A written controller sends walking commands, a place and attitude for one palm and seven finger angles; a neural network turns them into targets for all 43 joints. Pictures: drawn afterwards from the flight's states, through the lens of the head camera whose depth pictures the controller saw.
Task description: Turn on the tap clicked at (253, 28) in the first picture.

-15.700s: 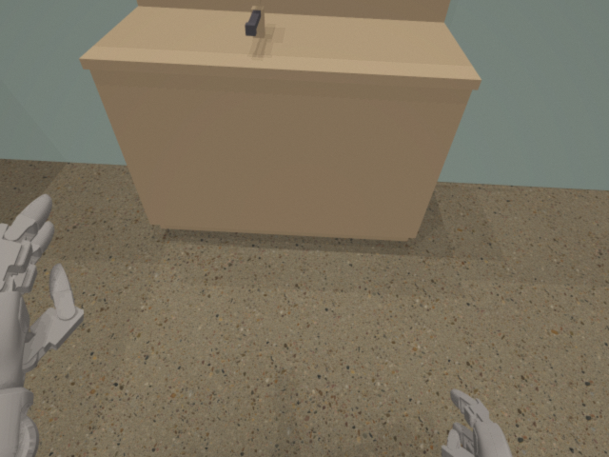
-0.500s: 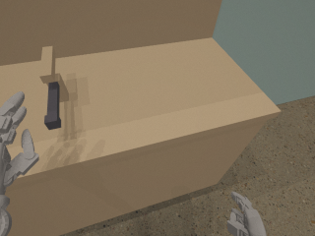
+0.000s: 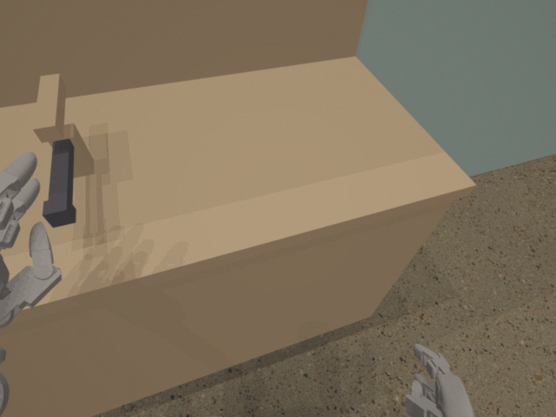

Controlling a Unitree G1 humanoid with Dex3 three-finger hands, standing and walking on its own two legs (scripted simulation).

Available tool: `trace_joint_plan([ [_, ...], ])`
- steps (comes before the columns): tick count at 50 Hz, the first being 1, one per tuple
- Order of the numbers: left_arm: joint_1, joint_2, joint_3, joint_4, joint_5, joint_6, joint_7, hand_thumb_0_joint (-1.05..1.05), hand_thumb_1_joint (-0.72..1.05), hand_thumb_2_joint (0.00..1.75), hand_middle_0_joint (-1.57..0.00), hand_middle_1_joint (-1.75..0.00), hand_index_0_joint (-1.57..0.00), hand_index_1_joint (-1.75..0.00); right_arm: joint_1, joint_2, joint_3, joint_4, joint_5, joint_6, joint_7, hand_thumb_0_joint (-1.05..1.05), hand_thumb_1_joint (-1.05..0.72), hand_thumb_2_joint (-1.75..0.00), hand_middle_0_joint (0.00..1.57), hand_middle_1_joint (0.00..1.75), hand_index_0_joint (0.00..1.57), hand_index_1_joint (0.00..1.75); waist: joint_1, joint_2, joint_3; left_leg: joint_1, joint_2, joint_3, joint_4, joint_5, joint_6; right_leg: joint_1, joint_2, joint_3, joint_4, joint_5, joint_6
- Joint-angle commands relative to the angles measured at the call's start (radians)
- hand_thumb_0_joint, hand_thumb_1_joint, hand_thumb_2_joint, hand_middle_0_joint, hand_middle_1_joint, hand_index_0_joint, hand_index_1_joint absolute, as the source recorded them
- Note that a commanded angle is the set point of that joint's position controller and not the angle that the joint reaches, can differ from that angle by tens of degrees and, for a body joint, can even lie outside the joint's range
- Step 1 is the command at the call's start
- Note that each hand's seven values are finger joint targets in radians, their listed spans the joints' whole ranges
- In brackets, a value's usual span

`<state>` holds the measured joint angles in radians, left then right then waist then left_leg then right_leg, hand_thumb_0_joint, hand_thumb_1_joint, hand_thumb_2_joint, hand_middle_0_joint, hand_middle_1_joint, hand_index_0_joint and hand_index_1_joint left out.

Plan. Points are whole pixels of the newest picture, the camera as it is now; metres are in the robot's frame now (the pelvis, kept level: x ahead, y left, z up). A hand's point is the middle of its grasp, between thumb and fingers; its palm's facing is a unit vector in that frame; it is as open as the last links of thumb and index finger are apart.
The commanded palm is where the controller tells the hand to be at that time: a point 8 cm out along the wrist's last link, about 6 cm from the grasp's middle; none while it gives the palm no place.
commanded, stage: shuffle to correct the standing spot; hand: left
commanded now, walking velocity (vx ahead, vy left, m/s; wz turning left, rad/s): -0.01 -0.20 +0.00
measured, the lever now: (60, 212) +0.34 +0.32 +0.10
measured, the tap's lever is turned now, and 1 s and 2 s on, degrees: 0 0 0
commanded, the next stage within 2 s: none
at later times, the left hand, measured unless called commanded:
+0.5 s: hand (51, 276) +0.22 +0.24 +0.17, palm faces +0.32 -0.86 -0.40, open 7.4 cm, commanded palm +0.16 +0.29 +0.18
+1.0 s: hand (51, 278) +0.22 +0.24 +0.16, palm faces +0.33 -0.86 -0.38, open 7.4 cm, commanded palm +0.16 +0.28 +0.18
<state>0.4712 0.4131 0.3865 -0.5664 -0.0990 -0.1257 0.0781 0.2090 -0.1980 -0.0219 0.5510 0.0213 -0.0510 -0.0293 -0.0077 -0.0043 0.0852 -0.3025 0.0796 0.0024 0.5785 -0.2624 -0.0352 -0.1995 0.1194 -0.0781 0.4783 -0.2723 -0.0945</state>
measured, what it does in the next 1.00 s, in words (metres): stands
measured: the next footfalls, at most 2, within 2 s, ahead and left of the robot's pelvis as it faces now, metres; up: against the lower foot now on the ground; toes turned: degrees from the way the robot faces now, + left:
none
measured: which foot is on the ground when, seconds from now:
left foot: down 0.00-1.00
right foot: down 0.00-1.00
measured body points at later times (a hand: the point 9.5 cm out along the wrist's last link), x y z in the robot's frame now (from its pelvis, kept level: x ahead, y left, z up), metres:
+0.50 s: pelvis +0.00 +0.00 +0.00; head +0.04 +0.01 +0.45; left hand +0.20 +0.29 +0.19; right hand +0.18 -0.22 -0.08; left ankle +0.03 +0.14 -0.73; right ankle -0.01 -0.05 -0.73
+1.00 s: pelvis +0.00 +0.00 +0.00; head +0.03 +0.02 +0.45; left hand +0.20 +0.29 +0.18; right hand +0.17 -0.23 -0.08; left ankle +0.03 +0.14 -0.73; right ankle -0.01 -0.05 -0.73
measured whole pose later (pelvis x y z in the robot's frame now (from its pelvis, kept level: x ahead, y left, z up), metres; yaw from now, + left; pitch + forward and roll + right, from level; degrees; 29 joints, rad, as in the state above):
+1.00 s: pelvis +0.00 +0.00 +0.00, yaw +0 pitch -1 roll -1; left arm 0.49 0.40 0.37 -0.58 -0.11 -0.11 0.10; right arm 0.20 -0.19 -0.01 0.56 0.03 -0.03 -0.03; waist 0.00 -0.01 0.08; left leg -0.30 0.07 0.00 0.59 -0.28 -0.03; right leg -0.20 0.11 -0.08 0.50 -0.29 -0.10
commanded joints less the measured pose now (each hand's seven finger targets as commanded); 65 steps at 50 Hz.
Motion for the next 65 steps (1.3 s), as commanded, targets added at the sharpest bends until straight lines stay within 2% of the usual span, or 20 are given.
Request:
trace_joint_plan([
  [1, -0.011, 0.146, 0.115, -0.200, -0.006, -0.060, 0.022, 0.00, 0.90, 0.90, -0.20, -0.30, -0.20, -0.30, -0.063, -0.123, -0.045, -0.153, -0.001, -0.054, -0.009, 0.00, -0.90, -0.90, 0.20, 0.30, 0.20, 0.30, 0.004, 0.022, -0.196, 0.093, 0.024, -0.013, -0.003, 0.116, 0.076, 0.011, -0.190, 0.149, -0.096, 0.268, 0.090],
  [5, -0.039, 0.165, 0.126, -0.230, -0.009, -0.062, 0.028, 0.00, 0.90, 0.90, -0.20, -0.30, -0.20, -0.30, -0.079, -0.119, -0.041, -0.155, 0.000, -0.058, -0.014, 0.00, -0.90, -0.90, 0.20, 0.30, 0.20, 0.30, 0.006, 0.036, -0.166, 0.110, 0.023, -0.024, -0.020, 0.064, 0.076, -0.045, -0.195, 0.178, -0.108, 0.195, 0.079],
  [11, -0.050, 0.154, 0.112, -0.202, 0.002, -0.058, 0.028, 0.00, 0.90, 0.90, -0.20, -0.30, -0.20, -0.30, -0.080, -0.124, -0.029, -0.150, -0.006, -0.055, -0.019, 0.00, -0.90, -0.90, 0.20, 0.30, 0.20, 0.30, 0.009, 0.114, -0.141, 0.042, 0.112, -0.133, -0.148, 0.071, 0.110, 0.011, -0.123, 0.093, -0.058, 0.118, 0.112],
  [16, -0.038, 0.127, 0.085, -0.186, 0.007, -0.050, 0.021, 0.00, 0.90, 0.90, -0.20, -0.30, -0.20, -0.30, -0.070, -0.126, -0.033, -0.156, -0.001, -0.057, -0.011, 0.00, -0.90, -0.90, 0.20, 0.30, 0.20, 0.30, 0.008, 0.104, -0.163, 0.067, 0.101, -0.112, -0.130, 0.107, 0.098, 0.034, -0.125, 0.091, -0.092, 0.149, 0.099],
  [19, -0.047, 0.143, 0.101, -0.187, 0.006, -0.049, 0.022, 0.00, 0.90, 0.90, -0.20, -0.30, -0.20, -0.30, -0.068, -0.125, -0.039, -0.159, 0.000, -0.054, -0.006, 0.00, -0.90, -0.90, 0.20, 0.30, 0.20, 0.30, 0.012, 0.045, -0.176, 0.067, 0.075, -0.071, -0.075, 0.108, 0.084, 0.045, -0.150, 0.114, -0.118, 0.186, 0.093],
  [21, -0.036, 0.133, 0.089, -0.196, -0.001, -0.045, 0.025, 0.00, 0.90, 0.90, -0.20, -0.30, -0.20, -0.30, -0.064, -0.122, -0.036, -0.154, 0.001, -0.053, -0.006, 0.00, -0.90, -0.90, 0.20, 0.30, 0.20, 0.30, 0.003, 0.029, -0.197, 0.085, 0.049, -0.051, -0.041, 0.134, 0.075, 0.037, -0.173, 0.127, -0.104, 0.232, 0.065],
  [24, -0.055, 0.156, 0.109, -0.216, -0.005, -0.049, 0.030, 0.00, 0.90, 0.90, -0.20, -0.30, -0.20, -0.30, -0.071, -0.118, -0.040, -0.155, 0.001, -0.051, -0.007, 0.00, -0.90, -0.90, 0.20, 0.30, 0.20, 0.30, 0.004, 0.011, -0.194, 0.094, 0.034, -0.032, -0.003, 0.127, 0.070, 0.008, -0.202, 0.160, -0.105, 0.256, 0.057],
  [25, -0.050, 0.170, 0.121, -0.235, -0.006, -0.048, 0.034, 0.00, 0.90, 0.90, -0.20, -0.30, -0.20, -0.30, -0.079, -0.118, -0.039, -0.153, 0.002, -0.052, -0.010, 0.00, -0.90, -0.90, 0.20, 0.30, 0.20, 0.30, 0.002, 0.037, -0.200, 0.116, 0.034, -0.034, -0.002, 0.155, 0.070, -0.002, -0.206, 0.167, -0.092, 0.288, 0.048],
  [29, -0.052, 0.170, 0.128, -0.218, -0.006, -0.052, 0.036, 0.00, 0.90, 0.90, -0.20, -0.30, -0.20, -0.30, -0.086, -0.117, -0.035, -0.152, -0.002, -0.044, -0.010, 0.00, -0.90, -0.90, 0.20, 0.30, 0.20, 0.30, 0.006, 0.065, -0.169, 0.084, 0.060, -0.058, -0.036, 0.147, 0.082, -0.004, -0.183, 0.141, -0.085, 0.246, 0.079],
  [35, -0.009, 0.157, 0.120, -0.210, -0.002, -0.051, 0.030, 0.00, 0.90, 0.90, -0.20, -0.30, -0.20, -0.30, -0.087, -0.121, -0.035, -0.159, 0.005, -0.045, -0.009, 0.00, -0.90, -0.90, 0.20, 0.30, 0.20, 0.30, 0.010, 0.115, -0.178, 0.103, 0.097, -0.098, -0.072, 0.270, 0.093, 0.035, -0.147, 0.098, -0.073, 0.275, 0.099],
  [37, -0.012, 0.152, 0.115, -0.198, -0.001, -0.050, 0.029, 0.00, 0.90, 0.90, -0.20, -0.30, -0.20, -0.30, -0.077, -0.124, -0.039, -0.161, 0.004, -0.041, -0.007, 0.00, -0.90, -0.90, 0.20, 0.30, 0.20, 0.30, 0.011, 0.085, -0.180, 0.083, 0.095, -0.088, -0.062, 0.248, 0.091, 0.053, -0.151, 0.099, -0.089, 0.271, 0.106],
  [41, -0.001, 0.147, 0.111, -0.193, -0.005, -0.046, 0.033, 0.00, 0.90, 0.90, -0.20, -0.30, -0.20, -0.30, -0.071, -0.121, -0.038, -0.155, 0.004, -0.038, -0.006, 0.00, -0.90, -0.90, 0.20, 0.30, 0.20, 0.30, 0.002, 0.030, -0.194, 0.085, 0.052, -0.038, -0.011, 0.168, 0.076, 0.041, -0.187, 0.133, -0.101, 0.292, 0.077],
  [44, -0.029, 0.161, 0.122, -0.203, -0.010, -0.047, 0.039, 0.00, 0.90, 0.90, -0.20, -0.30, -0.20, -0.30, -0.075, -0.115, -0.041, -0.157, 0.005, -0.038, -0.006, 0.00, -0.90, -0.90, 0.20, 0.30, 0.20, 0.30, 0.003, -0.016, -0.186, 0.079, 0.020, -0.010, 0.036, 0.095, 0.067, 0.011, -0.227, 0.192, -0.120, 0.295, 0.066],
  [46, -0.033, 0.153, 0.109, -0.214, -0.012, -0.048, 0.045, 0.00, 0.90, 0.90, -0.20, -0.30, -0.20, -0.30, -0.077, -0.111, -0.034, -0.150, 0.004, -0.038, -0.008, 0.00, -0.90, -0.90, 0.20, 0.30, 0.20, 0.30, -0.001, -0.008, -0.183, 0.092, 0.017, -0.019, 0.019, 0.097, 0.068, 0.000, -0.232, 0.185, -0.109, 0.275, 0.050],
  [49, -0.059, 0.162, 0.115, -0.226, -0.009, -0.052, 0.047, 0.00, 0.90, 0.90, -0.20, -0.30, -0.20, -0.30, -0.088, -0.113, -0.033, -0.154, 0.002, -0.038, -0.009, 0.00, -0.90, -0.90, 0.20, 0.30, 0.20, 0.30, 0.003, 0.033, -0.151, 0.096, 0.038, -0.045, -0.027, 0.067, 0.079, -0.037, -0.206, 0.173, -0.111, 0.183, 0.069],
  [50, -0.056, 0.174, 0.123, -0.247, -0.009, -0.052, 0.048, 0.00, 0.90, 0.90, -0.20, -0.30, -0.20, -0.30, -0.102, -0.115, -0.032, -0.154, 0.003, -0.041, -0.013, 0.00, -0.90, -0.90, 0.20, 0.30, 0.20, 0.30, 0.005, 0.080, -0.149, 0.120, 0.055, -0.064, -0.059, 0.088, 0.085, -0.051, -0.191, 0.160, -0.093, 0.184, 0.072],
  [53, -0.060, 0.158, 0.112, -0.214, 0.000, -0.051, 0.044, 0.00, 0.90, 0.90, -0.20, -0.30, -0.20, -0.30, -0.100, -0.119, -0.024, -0.156, -0.003, -0.038, -0.013, 0.00, -0.90, -0.90, 0.20, 0.30, 0.20, 0.30, 0.009, 0.140, -0.124, 0.026, 0.124, -0.143, -0.147, 0.064, 0.111, 0.013, -0.135, 0.106, -0.060, 0.118, 0.113],
  [55, -0.044, 0.153, 0.110, -0.215, 0.004, -0.050, 0.040, 0.00, 0.90, 0.90, -0.20, -0.30, -0.20, -0.30, -0.099, -0.118, -0.026, -0.161, 0.004, -0.042, -0.010, 0.00, -0.90, -0.90, 0.20, 0.30, 0.20, 0.30, 0.010, 0.141, -0.131, 0.050, 0.121, -0.140, -0.147, 0.082, 0.108, 0.021, -0.131, 0.103, -0.076, 0.134, 0.105],
  [61, 0.003, 0.135, 0.099, -0.186, 0.002, -0.040, 0.034, 0.00, 0.90, 0.90, -0.20, -0.30, -0.20, -0.30, -0.073, -0.121, -0.033, -0.161, 0.003, -0.039, -0.002, 0.00, -0.90, -0.90, 0.20, 0.30, 0.20, 0.30, 0.007, 0.064, -0.191, 0.082, 0.088, -0.086, -0.078, 0.143, 0.088, 0.052, -0.149, 0.106, -0.108, 0.210, 0.087],
  [65, -0.019, 0.165, 0.119, -0.216, -0.007, -0.040, 0.040, 0.00, 0.90, 0.90, -0.20, -0.30, -0.20, -0.30, -0.074, -0.117, -0.036, -0.156, 0.006, -0.039, -0.005, 0.00, -0.90, -0.90, 0.20, 0.30, 0.20, 0.30, 0.000, 0.021, -0.213, 0.120, 0.050, -0.046, -0.007, 0.171, 0.073, 0.021, -0.200, 0.159, -0.097, 0.302, 0.047],
])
